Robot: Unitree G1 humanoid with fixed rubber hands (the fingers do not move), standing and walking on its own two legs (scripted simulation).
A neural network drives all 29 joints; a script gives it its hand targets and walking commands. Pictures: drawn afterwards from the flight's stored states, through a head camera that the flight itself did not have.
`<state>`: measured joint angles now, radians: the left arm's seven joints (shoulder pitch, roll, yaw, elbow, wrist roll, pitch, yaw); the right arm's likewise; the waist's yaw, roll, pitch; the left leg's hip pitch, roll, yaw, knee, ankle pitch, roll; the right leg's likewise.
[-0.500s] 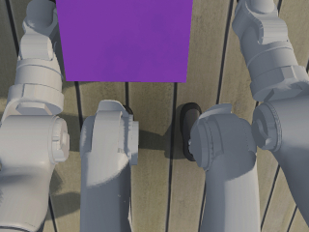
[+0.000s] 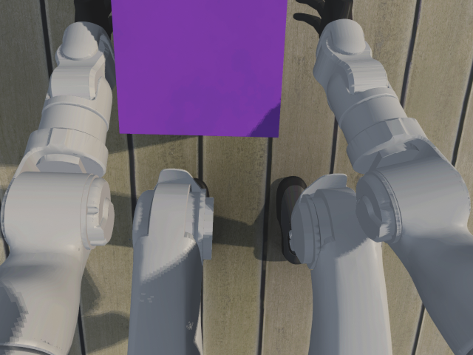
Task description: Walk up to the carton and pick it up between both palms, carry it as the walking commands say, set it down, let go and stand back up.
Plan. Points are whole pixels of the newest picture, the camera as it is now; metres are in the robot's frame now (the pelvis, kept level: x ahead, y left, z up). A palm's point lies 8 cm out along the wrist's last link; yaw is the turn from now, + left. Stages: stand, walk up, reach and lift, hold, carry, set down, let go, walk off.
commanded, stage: reach and lift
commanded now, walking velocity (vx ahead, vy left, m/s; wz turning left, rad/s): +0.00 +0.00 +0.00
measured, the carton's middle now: (206, 31) +0.52 +0.09 -0.24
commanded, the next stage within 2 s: none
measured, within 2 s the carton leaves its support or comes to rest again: leaves its support in 0.80 s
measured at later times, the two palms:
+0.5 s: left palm (105, 13) +0.52 +0.22 -0.18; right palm (316, 23) +0.52 -0.06 -0.17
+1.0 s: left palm (95, 8) +0.51 +0.22 -0.15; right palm (323, 16) +0.52 -0.06 -0.14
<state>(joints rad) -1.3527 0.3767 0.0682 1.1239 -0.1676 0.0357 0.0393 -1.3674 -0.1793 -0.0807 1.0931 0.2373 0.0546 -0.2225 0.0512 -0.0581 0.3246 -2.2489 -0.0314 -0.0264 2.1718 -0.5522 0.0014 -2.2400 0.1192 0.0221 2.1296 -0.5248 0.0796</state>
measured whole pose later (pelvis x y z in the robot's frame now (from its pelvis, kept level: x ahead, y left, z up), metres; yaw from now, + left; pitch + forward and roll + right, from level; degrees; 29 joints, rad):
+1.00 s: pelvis +0.00 -0.01 +0.00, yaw +2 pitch +33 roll -3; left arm -1.33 0.32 0.13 0.96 -0.04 0.22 0.07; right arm -1.30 -0.01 -0.33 0.90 0.05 0.16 -0.27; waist 0.03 -0.08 0.32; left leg -2.21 -0.08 -0.06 2.20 -0.56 -0.03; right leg -2.18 0.17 0.04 2.17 -0.57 0.11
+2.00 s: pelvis -0.02 -0.01 +0.07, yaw +4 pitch +24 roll -5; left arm -1.41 0.24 0.23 0.75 0.05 0.39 0.04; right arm -1.25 0.06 -0.49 0.51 -0.07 0.36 -0.21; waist 0.05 -0.01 0.52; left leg -1.88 -0.14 -0.12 1.97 -0.49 -0.05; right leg -1.82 0.16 0.03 1.93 -0.53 0.11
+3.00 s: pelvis -0.03 -0.01 +0.17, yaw +6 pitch +16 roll -3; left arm -1.23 0.16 0.25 0.66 0.07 0.43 0.07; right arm -1.10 0.08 -0.44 0.45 -0.10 0.43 -0.19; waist 0.02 0.00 0.50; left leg -1.48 -0.14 -0.13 1.64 -0.43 -0.05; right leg -1.43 0.15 0.07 1.62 -0.47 0.08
